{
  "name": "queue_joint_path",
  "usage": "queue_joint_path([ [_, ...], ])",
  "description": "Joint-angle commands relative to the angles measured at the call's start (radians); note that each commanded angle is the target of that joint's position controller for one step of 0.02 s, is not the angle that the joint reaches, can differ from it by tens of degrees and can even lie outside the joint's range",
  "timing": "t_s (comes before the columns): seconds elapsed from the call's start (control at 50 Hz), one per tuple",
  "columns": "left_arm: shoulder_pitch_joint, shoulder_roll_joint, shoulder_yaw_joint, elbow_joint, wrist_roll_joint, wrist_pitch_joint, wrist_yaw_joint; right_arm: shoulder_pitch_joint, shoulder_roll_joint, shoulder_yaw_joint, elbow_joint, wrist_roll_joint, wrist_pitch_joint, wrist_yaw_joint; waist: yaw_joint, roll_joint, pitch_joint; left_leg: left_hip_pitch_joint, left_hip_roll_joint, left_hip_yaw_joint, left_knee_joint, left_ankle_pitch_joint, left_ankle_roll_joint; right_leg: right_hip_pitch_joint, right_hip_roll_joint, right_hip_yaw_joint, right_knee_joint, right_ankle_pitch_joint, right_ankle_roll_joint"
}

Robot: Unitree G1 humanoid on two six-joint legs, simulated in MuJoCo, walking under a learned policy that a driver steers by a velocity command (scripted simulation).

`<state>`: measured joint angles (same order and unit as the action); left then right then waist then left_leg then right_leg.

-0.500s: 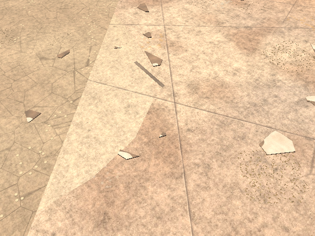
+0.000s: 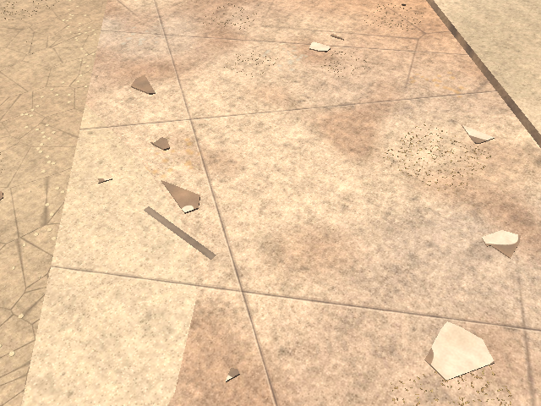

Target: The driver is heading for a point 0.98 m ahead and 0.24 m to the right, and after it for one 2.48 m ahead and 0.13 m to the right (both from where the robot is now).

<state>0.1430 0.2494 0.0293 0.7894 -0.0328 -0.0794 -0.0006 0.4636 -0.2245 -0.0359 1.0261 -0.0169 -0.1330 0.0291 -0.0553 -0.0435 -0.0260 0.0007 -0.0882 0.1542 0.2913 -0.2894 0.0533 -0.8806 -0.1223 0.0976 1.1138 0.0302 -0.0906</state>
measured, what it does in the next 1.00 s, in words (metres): walks ahead, turning right: right foot, then left foot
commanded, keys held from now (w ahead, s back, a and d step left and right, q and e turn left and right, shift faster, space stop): w+e+shift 0.42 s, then w+shift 0.44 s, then w+q+shift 0.14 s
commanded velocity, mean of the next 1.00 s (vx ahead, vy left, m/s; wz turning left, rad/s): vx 1.00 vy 0.00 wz -0.49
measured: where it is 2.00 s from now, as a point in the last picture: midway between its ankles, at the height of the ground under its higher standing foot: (351, 114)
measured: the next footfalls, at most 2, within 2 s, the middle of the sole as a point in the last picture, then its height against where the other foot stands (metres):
right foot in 0.20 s outside the picture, level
left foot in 0.64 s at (290, 308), level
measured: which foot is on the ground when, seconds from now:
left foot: down 0.00-0.22, up 0.24-0.62, down 0.64-1.00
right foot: up 0.00-0.18, down 0.20-0.66, up 0.68-1.00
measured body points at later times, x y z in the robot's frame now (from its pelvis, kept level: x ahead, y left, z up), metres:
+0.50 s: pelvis +0.44 -0.06 +0.00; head +0.45 -0.09 +0.45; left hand +0.54 +0.17 -0.12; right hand +0.60 -0.36 -0.04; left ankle +0.71 +0.06 -0.66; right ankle +0.37 -0.09 -0.74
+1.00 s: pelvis +0.87 -0.20 +0.00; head +0.89 -0.21 +0.45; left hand +1.20 -0.17 -0.05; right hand +0.66 -0.35 -0.13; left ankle +0.80 -0.04 -0.74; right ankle +0.99 -0.45 -0.67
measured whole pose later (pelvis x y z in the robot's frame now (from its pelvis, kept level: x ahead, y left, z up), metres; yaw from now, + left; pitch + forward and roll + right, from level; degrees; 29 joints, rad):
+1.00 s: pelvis +0.87 -0.20 +0.00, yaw -29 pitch +1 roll +2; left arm -0.02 0.23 0.00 0.61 0.00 -0.12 -0.04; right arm 0.61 -0.21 -0.03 0.87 0.03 -0.11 0.01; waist -0.14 -0.04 0.01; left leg 0.08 -0.07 -0.04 0.24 -0.34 0.04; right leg -0.76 -0.09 0.06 0.73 0.08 -0.03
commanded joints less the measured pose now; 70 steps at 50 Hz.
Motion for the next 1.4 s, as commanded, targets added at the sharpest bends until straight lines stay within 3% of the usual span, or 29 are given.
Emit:
queue_joint_path([
  [0.02, -0.033, 0.021, 0.001, -0.054, 0.003, -0.011, -0.019, -0.095, -0.109, -0.004, -0.09, -0.005, -0.034, -0.025, 0.036, 0.027, 0.163, -0.218, 0.244, -0.022, -0.221, 0.306, 0.046, 0.089, 0.004, -0.047, -0.16, 0.222, -0.006],
  [0.14, -0.178, 0.056, 0.017, -0.16, -0.009, -0.035, -0.089, -0.04, -0.218, -0.013, -0.114, -0.013, 0.014, -0.067, 0.037, 0.103, 0.123, 0.105, 0.292, 0.091, -0.029, 1.098, -0.051, 0.206, 0.141, -0.271, -0.416, 0.12, -0.062],
  [0.2, 0.336, 0.214, 0.092, -0.055, -0.01, 0.001, -0.081, -0.177, -0.285, -0.037, -0.19, -0.024, 0.055, -0.085, 0.313, 0.207, -0.124, -0.005, 0.328, 0.059, 0.598, 1.507, -0.016, 0.759, 0.203, -0.234, -0.379, -0.119, -0.141],
  [0.22, 0.486, 0.255, 0.111, -0.012, -0.01, 0.019, -0.054, -0.239, -0.237, -0.029, -0.216, -0.013, 0.039, -0.069, 0.366, 0.059, -0.132, -0.253, 0.196, 0.066, 1.023, 0.895, -0.024, 0.99, 0.148, -0.085, -0.458, -0.163, -0.173],
  [0.24, 0.389, 0.288, 0.11, -0.039, 0.015, 0.018, -0.047, -0.097, -0.006, 0.031, -0.284, 0.008, -0.017, -0.032, 0.136, -0.364, -0.15, -0.782, -0.006, -0.103, 1.432, -0.228, -0.066, 1.269, -0.061, 0.471, -0.572, -0.405, -0.378],
  [0.26, 0.392, 0.181, 0.084, -0.055, 0.034, 0.003, -0.042, -0.181, -0.082, 0.03, -0.348, 0.044, -0.078, -0.006, 0.18, -0.25, -0.271, -0.906, 0.012, -0.318, 1.427, -0.172, 0.023, 1.315, -0.118, 0.793, -0.815, -0.733, -0.399],
  [0.28, 0.404, 0.129, 0.073, -0.054, 0.049, -0.013, -0.041, -0.303, -0.125, 0.02, -0.393, 0.066, -0.097, -0.002, 0.186, -0.113, -0.16, -0.931, 0.055, -0.32, 1.341, -0.102, 0.062, 1.216, -0.108, 0.761, -0.884, -0.705, -0.325],
  [0.3, 0.336, 0.107, 0.064, -0.062, 0.042, -0.024, -0.053, -0.321, -0.114, 0.02, -0.407, 0.05, -0.097, -0.007, 0.108, 0.113, -0.066, -0.881, 0.095, -0.313, 1.229, -0.039, 0.066, 1.022, -0.086, 0.68, -0.895, -0.61, -0.286],
  [0.32, 0.253, 0.104, 0.06, -0.084, 0.032, -0.032, -0.056, -0.289, -0.104, 0.018, -0.397, 0.029, -0.083, -0.013, 0.048, 0.161, -0.034, -0.803, 0.128, -0.32, 1.142, -0.014, 0.047, 0.86, -0.048, 0.607, -0.887, -0.541, -0.28],
  [0.38, 0.141, 0.098, 0.052, -0.121, 0.015, -0.023, -0.031, -0.238, -0.133, -0.002, -0.399, 0.008, -0.027, -0.024, -0.032, 0.137, 0.07, -0.662, 0.182, -0.286, 0.937, 0.002, -0.04, 0.553, 0.074, 0.392, -0.915, -0.368, -0.252],
  [0.44, 0.163, 0.107, 0.052, -0.114, 0.004, -0.019, 0.007, -0.429, -0.088, 0.013, -0.481, -0.023, -0.018, -0.04, 0.032, 0.079, 0.126, -0.522, 0.152, -0.191, 0.598, 0.268, -0.094, 0.363, 0.164, 0.22, -0.896, -0.16, -0.216],
  [0.56, 0.314, 0.098, 0.055, -0.04, -0.008, -0.016, 0.008, -0.585, -0.118, -0.011, -0.548, 0.039, -0.026, -0.034, 0.173, -0.061, 0.088, -0.458, 0.111, -0.194, 0.202, 0.448, -0.086, 0.649, 0.083, 0.273, -0.804, -0.169, -0.143],
  [0.6, 0.308, 0.123, 0.064, -0.029, 0.005, -0.003, 0.012, -0.524, -0.164, -0.037, -0.541, 0.044, -0.036, -0.028, 0.127, -0.081, 0.055, -0.454, 0.095, -0.176, 0.181, 0.336, -0.042, 0.818, 0.034, 0.286, -0.702, 0.14, -0.125],
  [0.64, 0.21, 0.144, 0.06, -0.062, 0.049, 0.006, -0.004, -0.193, -0.226, -0.072, -0.483, 0.053, -0.035, -0.034, -0.066, -0.115, -0.158, -0.096, 0.121, -0.176, 0.249, 0.245, 0.044, 0.797, 0.057, 0.227, -0.354, 0.492, -0.077],
  [0.66, 0.169, 0.074, 0.032, -0.099, 0.079, -0.003, -0.011, 0.077, -0.278, -0.077, -0.436, 0.046, -0.02, -0.046, -0.165, 0.022, -0.333, 0.259, 0.258, -0.371, 0.319, 0.057, 0.078, 0.567, 0.116, 0.168, 0.024, 0.253, -0.06],
  [0.68, 0.404, -0.026, 0.003, -0.089, -0.014, -0.023, -0.019, 0.097, -0.317, -0.087, -0.368, 0.016, -0.023, -0.018, -0.014, 0.603, -0.442, 0.523, 0.494, -1.037, 0.043, -0.377, 0.28, 0.185, 0.269, 0.11, 0.354, -0.489, 0.005],
  [0.72, 0.155, 0.107, 0.009, -0.107, -0.03, -0.029, -0.014, 0.022, -0.132, -0.054, -0.383, 0.016, -0.003, -0.023, -0.095, 0.213, -0.131, 0.332, 0.429, -0.899, -0.018, -0.454, 0.196, -0.001, 0.135, 0.079, 0.396, -0.406, -0.024],
  [0.76, -0.008, 0.067, 0.005, -0.162, 0.019, -0.041, -0.012, -0.027, -0.139, -0.05, -0.351, 0.002, -0.004, -0.004, -0.036, -0.021, 0.017, 0.072, 0.338, -0.676, -0.035, -0.131, 0.173, 0.048, 0.077, 0.045, 0.256, -0.347, -0.027],
  [0.84, 0.038, 0.023, -0.005, -0.166, 0.007, -0.02, -0.021, -0.067, -0.072, -0.021, -0.305, 0.032, -0.008, 0.015, 0.068, 0.084, 0.08, -0.111, 0.278, -0.504, -0.112, 0.021, 0.175, 0.086, -0.003, 0.01, 0.099, -0.301, -0.008],
  [0.92, -0.149, 0.016, -0.021, -0.237, 0.043, -0.045, -0.026, -0.018, -0.116, -0.024, -0.274, 0.035, -0.005, -0.01, 0.027, 0.063, 0.147, -0.219, 0.23, -0.389, -0.17, 0.245, 0.174, 0.118, 0.006, -0.051, -0.211, -0.017, 0.047],
  [1.02, -0.319, 0.051, -0.004, -0.288, 0.015, -0.075, -0.051, 0.086, -0.148, -0.021, -0.224, 0.061, 0.016, -0.033, -0.023, 0.107, 0.154, -0.174, 0.249, -0.369, -0.185, 0.304, 0.146, 0.393, 0.113, -0.077, -0.563, 0.146, 0.074],
  [1.1, 0.003, 0.174, 0.063, -0.241, 0.0, -0.075, -0.025, 0.06, -0.206, -0.029, -0.203, 0.022, 0.054, -0.038, 0.195, 0.231, -0.085, -0.108, 0.236, -0.339, 0.316, 0.849, 0.063, 0.816, 0.139, -0.083, -0.568, -0.064, 0.007],
  [1.12, 0.274, 0.236, 0.082, -0.194, 0.012, -0.061, -0.003, 0.007, -0.163, -0.015, -0.251, -0.006, 0.052, -0.038, 0.308, 0.165, -0.271, -0.362, 0.185, -0.332, 0.663, 0.62, 0.036, 1.192, -0.053, 0.096, -0.483, -0.192, -0.034],
  [1.14, 0.339, 0.319, 0.096, -0.155, 0.034, -0.059, -0.021, 0.207, 0.038, 0.039, -0.273, 0.034, 0.028, -0.028, 0.172, -0.253, -0.538, -0.699, 0.072, -0.322, 1.035, -0.179, 0.004, 1.556, -0.335, 0.642, -0.609, -0.558, -0.199],
  [1.16, 0.359, 0.217, 0.082, -0.145, 0.031, -0.053, -0.02, 0.122, -0.058, 0.02, -0.274, 0.093, 0.021, -0.037, 0.223, -0.278, -0.497, -0.811, 0.108, -0.348, 1.16, -0.166, 0.017, 1.485, -0.311, 0.797, -0.803, -0.8, -0.174],
  [1.18, 0.3, 0.155, 0.068, -0.125, 0.023, -0.051, -0.01, -0.04, -0.12, -0.003, -0.309, 0.104, 0.024, -0.048, 0.233, -0.207, -0.253, -0.909, 0.144, -0.298, 1.19, -0.1, 0.018, 1.329, -0.27, 0.615, -0.822, -0.705, -0.119],
  [1.22, 0.188, 0.094, 0.05, -0.097, 0.046, -0.045, -0.01, -0.164, -0.106, -0.009, -0.346, 0.058, 0.036, -0.044, 0.157, -0.014, -0.049, -0.834, 0.218, -0.266, 1.126, -0.005, 0.018, 0.978, -0.212, 0.346, -0.844, -0.374, -0.098],
  [1.26, 0.095, 0.033, 0.041, -0.069, 0.055, -0.048, -0.014, -0.125, -0.047, -0.011, -0.353, 0.071, 0.079, -0.024, 0.063, -0.062, 0.023, -0.742, 0.272, -0.28, 1.082, -0.018, 0.014, 0.784, -0.176, 0.169, -0.894, -0.29, -0.081],
  [1.4, 0.002, 0.148, 0.068, -0.047, 0.04, -0.06, 0.006, -0.269, -0.077, -0.01, -0.425, 0.04, 0.111, 0.013, 0.01, 0.036, 0.156, -0.71, 0.275, -0.185, 0.748, 0.357, 0.001, 0.64, -0.093, -0.268, -1.003, -0.075, -0.017],
])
